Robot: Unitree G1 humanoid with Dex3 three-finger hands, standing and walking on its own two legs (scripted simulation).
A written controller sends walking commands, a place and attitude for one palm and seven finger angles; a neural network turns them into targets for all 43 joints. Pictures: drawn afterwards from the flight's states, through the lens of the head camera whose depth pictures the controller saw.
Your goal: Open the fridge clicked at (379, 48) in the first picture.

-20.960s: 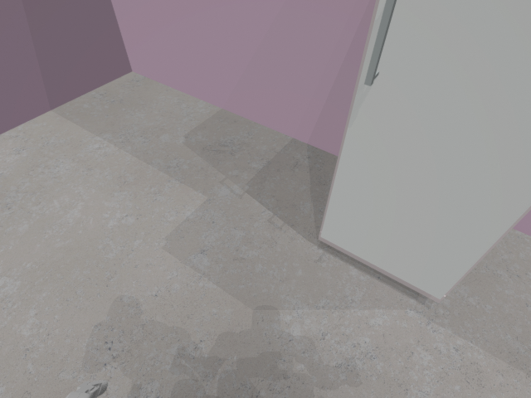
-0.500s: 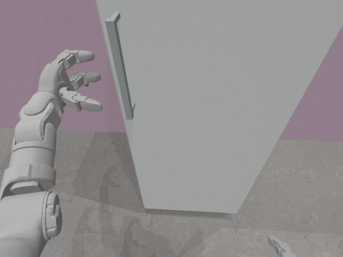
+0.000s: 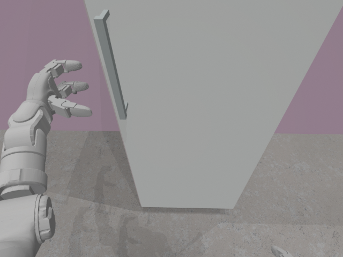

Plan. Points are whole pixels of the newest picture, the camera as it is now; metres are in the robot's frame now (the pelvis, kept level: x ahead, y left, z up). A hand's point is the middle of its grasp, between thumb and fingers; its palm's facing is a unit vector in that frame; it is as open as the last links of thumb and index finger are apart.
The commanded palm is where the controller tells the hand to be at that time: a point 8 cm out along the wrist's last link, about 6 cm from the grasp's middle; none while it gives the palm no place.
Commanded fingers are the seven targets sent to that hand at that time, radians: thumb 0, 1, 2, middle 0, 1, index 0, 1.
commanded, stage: move the hooked fingers beside the handle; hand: left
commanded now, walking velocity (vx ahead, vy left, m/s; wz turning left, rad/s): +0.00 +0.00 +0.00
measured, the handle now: (115, 72) +0.48 +0.14 +0.21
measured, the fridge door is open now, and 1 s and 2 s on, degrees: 0 0 0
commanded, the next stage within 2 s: none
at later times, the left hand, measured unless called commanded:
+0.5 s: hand (76, 82) +0.42 +0.21 +0.22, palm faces +0.03 -1.00 +0.00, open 14.0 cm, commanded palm +0.39 +0.27 +0.21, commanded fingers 0.00 -0.50 0.30 -0.30 -1.20 -0.30 -1.20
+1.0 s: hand (77, 90) +0.42 +0.22 +0.20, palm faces +0.09 -1.00 -0.02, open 14.0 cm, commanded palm +0.39 +0.26 +0.21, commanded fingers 0.00 -0.50 0.30 -0.30 -1.20 -0.30 -1.20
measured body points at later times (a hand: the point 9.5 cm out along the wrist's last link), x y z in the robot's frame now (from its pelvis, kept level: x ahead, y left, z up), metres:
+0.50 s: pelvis +0.00 +0.00 +0.00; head +0.00 -0.01 +0.45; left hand +0.41 +0.27 +0.23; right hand +0.13 -0.26 -0.10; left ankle +0.03 +0.11 -0.74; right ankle -0.05 -0.09 -0.74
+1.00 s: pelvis +0.00 -0.01 +0.00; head +0.00 -0.02 +0.45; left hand +0.41 +0.27 +0.20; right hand +0.12 -0.27 -0.10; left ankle +0.03 +0.11 -0.74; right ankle -0.05 -0.09 -0.74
